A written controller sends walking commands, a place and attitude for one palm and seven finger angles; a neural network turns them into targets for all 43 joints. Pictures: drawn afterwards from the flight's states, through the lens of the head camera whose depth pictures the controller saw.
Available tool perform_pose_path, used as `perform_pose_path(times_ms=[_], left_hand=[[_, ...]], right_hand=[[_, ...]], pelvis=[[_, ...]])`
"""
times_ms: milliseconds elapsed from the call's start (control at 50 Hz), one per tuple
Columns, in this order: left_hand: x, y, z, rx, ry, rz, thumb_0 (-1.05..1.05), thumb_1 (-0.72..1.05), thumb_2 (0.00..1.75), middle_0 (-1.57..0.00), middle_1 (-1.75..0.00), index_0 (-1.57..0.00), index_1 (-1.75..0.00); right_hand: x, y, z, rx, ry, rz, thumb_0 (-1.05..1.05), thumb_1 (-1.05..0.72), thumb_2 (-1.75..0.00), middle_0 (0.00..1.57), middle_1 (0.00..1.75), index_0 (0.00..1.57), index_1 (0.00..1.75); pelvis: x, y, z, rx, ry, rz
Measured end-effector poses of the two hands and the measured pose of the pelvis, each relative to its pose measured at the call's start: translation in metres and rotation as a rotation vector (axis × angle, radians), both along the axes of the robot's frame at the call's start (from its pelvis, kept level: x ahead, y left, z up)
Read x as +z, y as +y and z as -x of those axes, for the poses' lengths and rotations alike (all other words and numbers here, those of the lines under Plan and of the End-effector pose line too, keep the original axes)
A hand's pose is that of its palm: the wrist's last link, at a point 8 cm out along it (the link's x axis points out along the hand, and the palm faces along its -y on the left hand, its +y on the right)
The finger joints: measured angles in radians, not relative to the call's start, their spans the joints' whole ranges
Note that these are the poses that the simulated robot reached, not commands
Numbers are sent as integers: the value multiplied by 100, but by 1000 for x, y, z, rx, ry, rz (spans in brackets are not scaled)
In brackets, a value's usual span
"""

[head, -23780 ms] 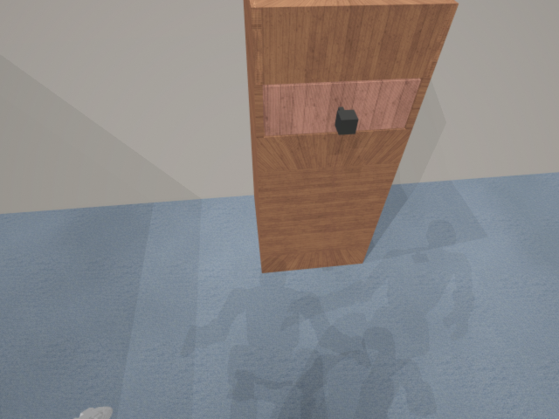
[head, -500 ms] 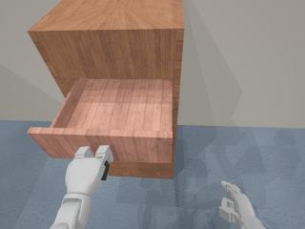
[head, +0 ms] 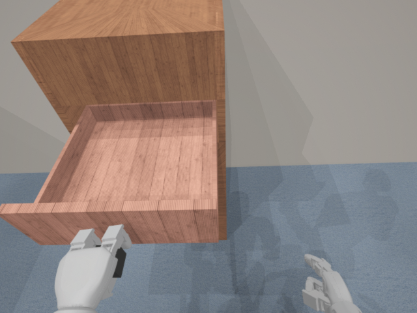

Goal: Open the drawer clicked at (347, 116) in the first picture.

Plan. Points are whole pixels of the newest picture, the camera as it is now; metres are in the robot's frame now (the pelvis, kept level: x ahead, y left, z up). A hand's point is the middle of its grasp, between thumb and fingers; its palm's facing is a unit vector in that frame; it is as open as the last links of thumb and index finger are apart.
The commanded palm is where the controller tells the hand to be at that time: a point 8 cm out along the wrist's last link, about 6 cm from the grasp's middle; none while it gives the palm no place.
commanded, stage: open the thumb to release the handle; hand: left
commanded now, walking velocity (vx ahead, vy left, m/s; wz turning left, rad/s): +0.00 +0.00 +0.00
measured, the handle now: (111, 250) +0.22 +0.21 +0.03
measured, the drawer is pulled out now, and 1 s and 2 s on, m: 0.30 0.29 0.29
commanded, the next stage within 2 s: lift the hand off the handle in 0.60 s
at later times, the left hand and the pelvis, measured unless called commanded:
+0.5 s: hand (106, 271) +0.19 +0.21 +0.01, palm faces +0.05 -0.10 -0.99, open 9.9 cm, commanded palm +0.16 +0.22 +0.07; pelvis -0.02 +0.00 +0.01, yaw +2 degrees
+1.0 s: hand (108, 265) +0.20 +0.21 +0.01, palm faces +0.05 -0.10 -0.99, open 13.4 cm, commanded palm +0.18 +0.21 +0.07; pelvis -0.03 +0.01 +0.01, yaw +3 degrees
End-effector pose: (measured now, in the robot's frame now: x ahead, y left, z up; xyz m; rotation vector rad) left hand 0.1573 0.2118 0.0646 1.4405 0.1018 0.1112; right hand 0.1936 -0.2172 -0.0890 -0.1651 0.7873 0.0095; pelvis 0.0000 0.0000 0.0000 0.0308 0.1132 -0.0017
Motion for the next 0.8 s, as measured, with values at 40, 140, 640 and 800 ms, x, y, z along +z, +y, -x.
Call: perform_pose_path(times_ms=[40,140,640,800], left_hand=[[0,0,0,0,0,2,8,39,64,-41,-135,-41,-134],[0,0,0,-1,-18,-7,7,38,65,-41,-135,-41,-134],[1,-1,-7,20,-20,-16,0,-32,38,-33,-122,-43,-128],[0,-1,-10,11,-25,-15,0,-46,32,-33,-121,-40,-125]], right_hand=[[1,-3,0,-6,-5,5,2,-91,-90,20,30,20,30],[-1,-8,-1,-5,3,33,2,-91,-90,20,30,20,30],[10,25,-4,47,-26,16,2,-91,-90,20,30,20,30],[7,14,8,22,-2,46,1,-91,-90,20,30,20,30]], pelvis=[[-1,0,0,-3,3,0],[-2,1,0,9,12,2],[9,-2,22,42,-59,1],[10,1,25,43,-61,2]])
